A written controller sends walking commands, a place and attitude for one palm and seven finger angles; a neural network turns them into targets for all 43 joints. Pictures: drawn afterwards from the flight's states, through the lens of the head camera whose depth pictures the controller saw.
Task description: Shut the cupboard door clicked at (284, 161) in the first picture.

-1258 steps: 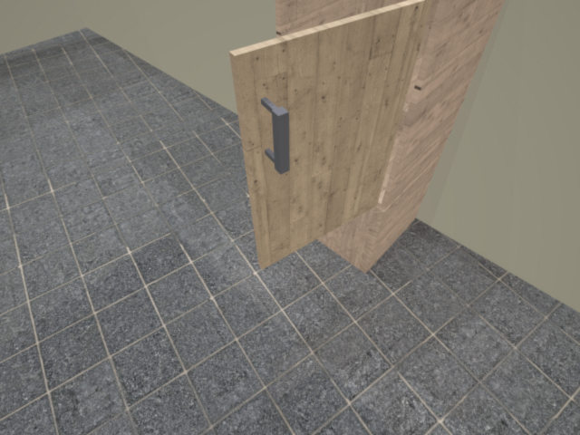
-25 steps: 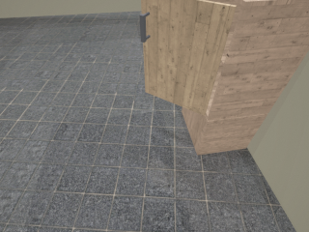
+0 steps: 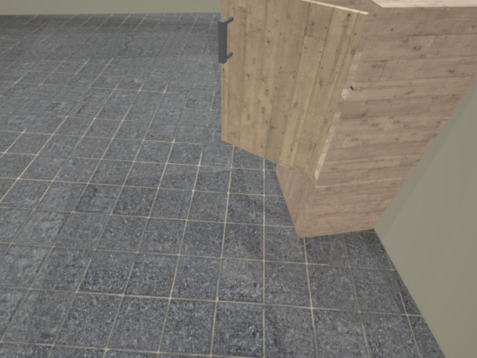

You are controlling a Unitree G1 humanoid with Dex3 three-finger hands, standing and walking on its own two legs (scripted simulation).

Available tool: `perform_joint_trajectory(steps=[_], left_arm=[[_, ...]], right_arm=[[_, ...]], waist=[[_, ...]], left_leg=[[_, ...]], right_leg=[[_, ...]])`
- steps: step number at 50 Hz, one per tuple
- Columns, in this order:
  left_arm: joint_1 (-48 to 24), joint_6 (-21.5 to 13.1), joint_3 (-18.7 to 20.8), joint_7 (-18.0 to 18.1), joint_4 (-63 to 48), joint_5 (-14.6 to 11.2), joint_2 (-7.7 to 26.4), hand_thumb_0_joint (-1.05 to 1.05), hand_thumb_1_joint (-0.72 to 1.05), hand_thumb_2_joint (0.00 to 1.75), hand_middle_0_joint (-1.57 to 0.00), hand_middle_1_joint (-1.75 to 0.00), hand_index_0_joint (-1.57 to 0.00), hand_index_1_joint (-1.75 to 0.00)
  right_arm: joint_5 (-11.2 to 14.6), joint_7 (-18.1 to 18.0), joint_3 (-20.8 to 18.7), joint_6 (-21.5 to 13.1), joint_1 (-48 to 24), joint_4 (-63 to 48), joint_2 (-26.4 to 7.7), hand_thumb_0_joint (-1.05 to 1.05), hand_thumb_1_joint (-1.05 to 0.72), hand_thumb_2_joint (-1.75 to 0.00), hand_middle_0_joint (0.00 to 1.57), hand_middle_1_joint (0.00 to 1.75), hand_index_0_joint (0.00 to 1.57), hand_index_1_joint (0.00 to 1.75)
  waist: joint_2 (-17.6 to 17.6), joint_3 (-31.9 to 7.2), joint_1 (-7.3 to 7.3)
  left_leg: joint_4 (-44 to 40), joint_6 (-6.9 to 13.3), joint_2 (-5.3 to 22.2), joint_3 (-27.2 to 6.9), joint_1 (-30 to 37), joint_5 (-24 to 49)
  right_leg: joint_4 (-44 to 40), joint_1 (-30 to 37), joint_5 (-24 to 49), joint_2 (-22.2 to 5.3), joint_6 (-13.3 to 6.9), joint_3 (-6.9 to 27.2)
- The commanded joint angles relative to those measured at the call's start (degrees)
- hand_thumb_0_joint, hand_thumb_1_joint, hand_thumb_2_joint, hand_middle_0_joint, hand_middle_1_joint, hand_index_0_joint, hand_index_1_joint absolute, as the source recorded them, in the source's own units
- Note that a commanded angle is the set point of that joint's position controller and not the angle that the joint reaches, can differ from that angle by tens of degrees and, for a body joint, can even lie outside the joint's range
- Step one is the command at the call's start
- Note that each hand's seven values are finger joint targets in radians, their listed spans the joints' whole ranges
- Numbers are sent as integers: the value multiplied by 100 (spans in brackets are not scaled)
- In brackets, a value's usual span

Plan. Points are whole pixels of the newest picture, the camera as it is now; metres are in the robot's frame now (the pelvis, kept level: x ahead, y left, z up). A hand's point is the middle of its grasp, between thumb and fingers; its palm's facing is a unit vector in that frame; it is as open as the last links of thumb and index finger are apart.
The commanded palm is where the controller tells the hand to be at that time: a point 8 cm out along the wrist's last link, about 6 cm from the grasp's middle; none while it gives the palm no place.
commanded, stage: look to check the result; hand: left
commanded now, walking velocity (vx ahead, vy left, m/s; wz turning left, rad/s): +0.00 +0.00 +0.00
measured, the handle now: (226, 40) +0.98 +0.10 +0.10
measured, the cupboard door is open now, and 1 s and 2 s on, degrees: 50 50 50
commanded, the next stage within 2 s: walk to a spot facing it in 0.46 s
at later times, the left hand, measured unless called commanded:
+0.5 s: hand out of the picture +0.06 +0.23 -0.16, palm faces -0.02 -0.95 -0.31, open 7.4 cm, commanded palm none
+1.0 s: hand out of the picture +0.05 +0.22 -0.21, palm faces +0.18 -0.96 -0.20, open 7.4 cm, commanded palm none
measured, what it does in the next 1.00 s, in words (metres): stands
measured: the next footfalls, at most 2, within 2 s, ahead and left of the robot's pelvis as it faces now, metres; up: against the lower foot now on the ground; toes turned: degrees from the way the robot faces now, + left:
right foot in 1.42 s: +0.10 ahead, -0.13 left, +0.00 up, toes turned +25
left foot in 1.74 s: -0.01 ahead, +0.13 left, +0.00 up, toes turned +43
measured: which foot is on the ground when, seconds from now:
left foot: down 0.00-1.00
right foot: down 0.00-0.98, up 1.00-1.00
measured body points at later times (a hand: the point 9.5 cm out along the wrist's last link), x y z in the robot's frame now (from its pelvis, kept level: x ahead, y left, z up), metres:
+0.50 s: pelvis +0.02 +0.00 +0.01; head +0.03 +0.00 +0.46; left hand +0.06 +0.28 -0.14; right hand +0.07 -0.28 -0.14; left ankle +0.07 +0.10 -0.74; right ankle -0.02 -0.12 -0.74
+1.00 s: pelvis +0.03 +0.02 -0.02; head +0.06 +0.05 +0.42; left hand +0.04 +0.27 -0.19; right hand +0.12 -0.23 -0.16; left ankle +0.07 +0.12 -0.74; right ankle -0.01 -0.12 -0.73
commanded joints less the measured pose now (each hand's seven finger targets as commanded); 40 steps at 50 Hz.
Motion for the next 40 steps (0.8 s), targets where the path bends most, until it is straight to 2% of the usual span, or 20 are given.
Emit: perform_joint_trajectory(steps=[1,2,4,7,9,13,21,27,30,32,33,34,36,38,39,40], left_arm=[[137,-54,147,18,-211,-20,860,0,90,90,-20,-30,-20,-30],[140,-66,158,14,-213,-12,948,0,90,90,-20,-30,-20,-30],[127,-71,154,0,-193,-15,953,0,90,90,-20,-30,-20,-30],[43,-91,165,-9,-227,-8,1056,0,90,90,-20,-30,-20,-30],[-48,-111,157,-11,-220,-11,1090,0,90,90,-20,-30,-20,-30],[-198,-129,156,-6,-251,-14,1218,0,90,90,-20,-30,-20,-30],[-424,-155,161,-17,-288,-28,1472,0,90,90,-20,-30,-20,-30],[-537,-196,162,-17,-320,-33,1616,0,90,90,-20,-30,-20,-30],[-632,-187,153,-11,-338,-42,1624,0,90,90,-20,-30,-20,-30],[-438,-120,108,29,-326,-47,1271,0,90,90,-20,-30,-20,-30],[-357,-65,76,52,-314,-56,1125,0,90,90,-20,-30,-20,-30],[-292,-36,95,63,-331,-56,1148,0,90,90,-20,-30,-20,-30],[-199,-9,174,80,-426,-46,1256,0,90,90,-20,-30,-20,-30],[-97,8,268,103,-538,-31,1381,0,90,90,-20,-30,-20,-30],[-67,16,307,114,-617,-26,1433,0,90,90,-20,-30,-20,-30],[-26,20,342,127,-686,-12,1418,0,90,90,-20,-30,-20,-30]], right_arm=[[-10,-45,-91,-61,-18,-198,-896,0,-90,-90,20,30,20,30],[-5,-41,-113,-72,-19,-218,-1005,0,-90,-90,20,30,20,30],[-11,-33,-116,-79,-58,-208,-1008,0,-90,-90,20,30,20,30],[1,-27,-139,-85,-112,-225,-1130,0,-90,-90,20,30,20,30],[4,-26,-136,-103,-150,-199,-1149,0,-90,-90,20,30,20,30],[17,-16,-133,-113,-213,-158,-1211,0,-90,-90,20,30,20,30],[19,9,-129,-129,-415,-126,-1425,0,-90,-90,20,30,20,30],[28,18,-114,-148,-548,-138,-1535,0,-90,-90,20,30,20,30],[20,31,-90,-142,-598,-135,-1512,0,-90,-90,20,30,20,30],[26,52,-6,-76,-464,-139,-1102,0,-90,-90,20,30,20,30],[19,57,40,-28,-397,-135,-912,0,-90,-90,20,30,20,30],[16,60,39,0,-349,-151,-901,0,-90,-90,20,30,20,30],[11,67,4,35,-365,-259,-934,0,-90,-90,20,30,20,30],[11,80,-37,57,-351,-383,-878,0,-90,-90,20,30,20,30],[4,83,-58,87,-367,-454,-830,0,-90,-90,20,30,20,30],[-14,83,-96,131,-425,-555,-774,0,-90,-90,20,30,20,30]], waist=[[512,252,9],[464,139,21],[344,-51,21],[201,-94,16],[90,-122,-7],[32,-62,-29],[9,-155,-38],[-68,-281,-40],[10,-274,-40],[-35,-311,-31],[2,-205,-25],[0,-250,-7],[-101,-246,41],[-426,-323,98],[-689,-224,130],[-931,-71,168]], left_leg=[[-1143,78,645,-949,250,-1151],[-1139,82,648,-952,297,-1103],[-1162,69,630,-931,402,-1145],[-1151,76,635,-910,533,-1006],[-1074,78,639,-853,634,-638],[-987,68,637,-759,754,-177],[-965,53,645,-705,921,55],[-828,43,647,-625,1097,584],[-833,23,637,-641,1017,675],[-640,-31,600,-614,867,957],[-553,-63,570,-619,715,1017],[-447,-67,546,-644,587,1079],[-128,-84,450,-601,251,1159],[475,-156,212,-396,-155,1094],[999,-206,88,-234,-426,465],[1701,-239,-5,-107,-792,-883]], right_leg=[[-656,-605,-312,-496,-259,498],[-641,-501,-242,-493,-269,483],[-650,-432,-232,-516,-261,470],[-682,-457,-172,-528,-271,467],[-729,-450,-12,-581,-263,492],[-776,-461,155,-621,-254,507],[-871,-384,259,-676,-263,580],[-935,-283,721,-738,-262,624],[-908,-161,808,-772,-239,579],[-677,-87,1057,-835,-164,433],[-560,-82,1114,-871,-126,383],[-438,1,1168,-905,-128,347],[-284,153,1468,-1056,-219,358],[-176,432,2081,-1425,-457,467],[-207,474,2459,-1672,-642,536],[-241,506,3075,-1958,-887,619]])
